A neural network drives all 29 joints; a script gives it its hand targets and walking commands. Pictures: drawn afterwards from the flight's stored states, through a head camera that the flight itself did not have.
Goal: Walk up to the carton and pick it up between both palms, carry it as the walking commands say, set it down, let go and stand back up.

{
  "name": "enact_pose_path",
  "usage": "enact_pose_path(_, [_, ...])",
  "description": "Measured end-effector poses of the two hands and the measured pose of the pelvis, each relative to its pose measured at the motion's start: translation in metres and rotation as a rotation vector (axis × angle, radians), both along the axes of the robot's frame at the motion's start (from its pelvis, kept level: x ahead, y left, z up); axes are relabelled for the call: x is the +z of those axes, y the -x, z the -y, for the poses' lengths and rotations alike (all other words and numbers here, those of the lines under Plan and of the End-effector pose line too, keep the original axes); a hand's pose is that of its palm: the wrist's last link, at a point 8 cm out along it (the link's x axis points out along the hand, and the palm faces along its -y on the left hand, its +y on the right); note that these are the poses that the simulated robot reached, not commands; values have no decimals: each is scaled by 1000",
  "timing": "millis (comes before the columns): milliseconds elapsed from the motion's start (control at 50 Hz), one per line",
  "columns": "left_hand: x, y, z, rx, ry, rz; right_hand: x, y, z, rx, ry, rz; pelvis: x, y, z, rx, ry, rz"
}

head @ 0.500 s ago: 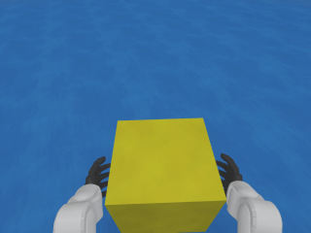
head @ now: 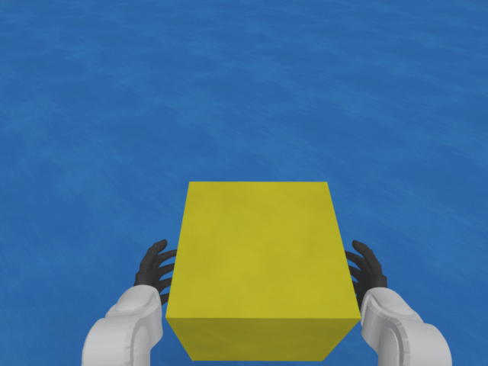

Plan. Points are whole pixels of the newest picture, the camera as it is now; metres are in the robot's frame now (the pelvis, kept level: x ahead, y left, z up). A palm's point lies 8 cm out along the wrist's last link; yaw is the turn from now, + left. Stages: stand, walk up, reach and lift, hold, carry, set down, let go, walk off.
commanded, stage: carry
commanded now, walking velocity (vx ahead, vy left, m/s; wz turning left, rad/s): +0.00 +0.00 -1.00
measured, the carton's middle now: (257, 273) +0.29 -0.02 +0.03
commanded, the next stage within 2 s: none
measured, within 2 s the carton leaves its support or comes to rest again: neither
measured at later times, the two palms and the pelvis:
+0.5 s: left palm (290, 300) +0.22 -0.06 +0.08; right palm out of the picture +0.06 -0.33 +0.08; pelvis -0.07 -0.07 +0.01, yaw -28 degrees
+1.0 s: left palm out of the picture +0.09 -0.24 +0.10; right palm out of the picture -0.17 -0.41 +0.08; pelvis -0.17 -0.12 +0.00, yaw -55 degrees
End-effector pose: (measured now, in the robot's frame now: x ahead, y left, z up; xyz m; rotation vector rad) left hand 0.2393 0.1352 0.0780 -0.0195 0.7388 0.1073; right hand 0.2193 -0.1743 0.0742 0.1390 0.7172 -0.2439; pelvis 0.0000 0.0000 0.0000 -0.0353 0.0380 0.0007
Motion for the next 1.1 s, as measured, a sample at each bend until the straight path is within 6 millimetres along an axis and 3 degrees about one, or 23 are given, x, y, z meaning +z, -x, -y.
enact_pose_path(140, [-10,2,35,-92,76,-10,9,35,31,-102,63,-9,3,20,12,-138,-35,-9])
enact_pose_path(260, [12,5,69,-155,72,38,22,61,61,-169,57,37,11,34,28,-296,-36,-1])
enact_pose_path(360, [21,6,123,-260,53,88,17,95,104,-269,45,86,3,47,51,-383,-13,15])
enact_pose_path(500, [4,24,196,-454,21,-5,4,163,153,-459,15,-6,6,73,67,-484,-52,-5])
enact_pose_path(580, [-1,38,222,-528,43,-26,6,197,166,-535,33,-27,10,90,70,-547,-62,-16])
enact_pose_path(680, [-4,59,241,-580,90,-35,16,231,174,-590,78,-36,15,111,73,-630,-74,-17])
enact_pose_path(780, [11,81,263,-645,73,-21,25,269,183,-660,55,-20,22,124,82,-771,-52,-7])
enact_pose_path(900, [33,108,325,-773,70,101,23,326,215,-783,61,96,8,144,107,-908,-2,17])
enact_pose_path(1000, [18,145,379,-932,31,50,10,389,233,-930,33,40,4,166,117,-958,-21,27])
enact_pose_path(1100, [4,181,405,-1043,16,-25,5,441,229,-1042,14,-35,10,187,114,-1045,-42,25])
